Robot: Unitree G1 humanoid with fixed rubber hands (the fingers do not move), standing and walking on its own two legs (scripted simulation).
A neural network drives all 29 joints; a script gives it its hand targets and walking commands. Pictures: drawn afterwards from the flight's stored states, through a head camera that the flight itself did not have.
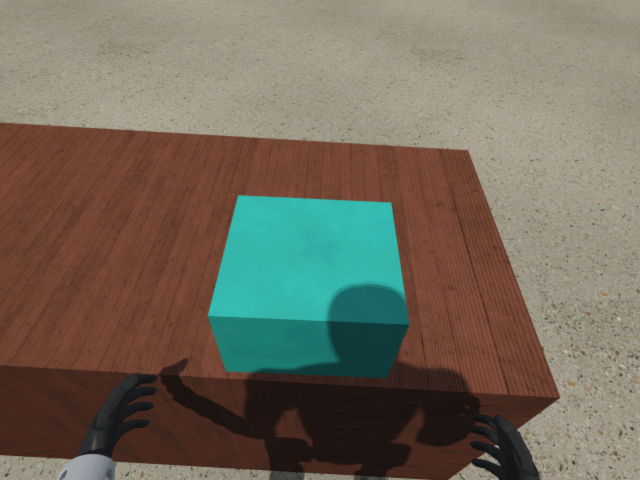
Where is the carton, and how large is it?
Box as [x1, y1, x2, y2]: [208, 195, 408, 377]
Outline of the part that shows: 238,195 208,313 208,317 225,369 229,371 386,377 408,326 391,204 388,202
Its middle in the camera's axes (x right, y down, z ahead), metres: -0.01 +0.08 +0.64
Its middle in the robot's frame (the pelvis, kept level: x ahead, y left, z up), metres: +0.43 +0.03 -0.05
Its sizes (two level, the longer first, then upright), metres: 0.260 0.233 0.171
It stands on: a pedestal, 0.64 m high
